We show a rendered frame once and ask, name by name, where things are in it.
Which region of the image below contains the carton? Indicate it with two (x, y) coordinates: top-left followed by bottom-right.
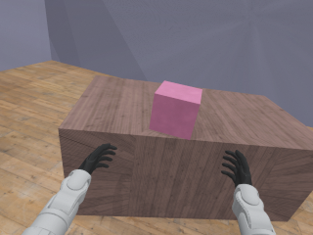
(149, 80), (202, 140)

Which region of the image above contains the robot right forearm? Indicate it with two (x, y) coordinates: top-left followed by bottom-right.
(232, 184), (276, 235)

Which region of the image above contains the robot left forearm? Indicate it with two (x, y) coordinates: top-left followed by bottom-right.
(22, 169), (92, 235)

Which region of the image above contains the robot right hand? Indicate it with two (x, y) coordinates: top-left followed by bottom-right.
(221, 150), (252, 189)

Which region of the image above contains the pedestal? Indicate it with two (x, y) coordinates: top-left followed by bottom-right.
(58, 75), (313, 222)

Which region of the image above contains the robot left hand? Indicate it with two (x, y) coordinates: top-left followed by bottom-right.
(78, 143), (117, 175)

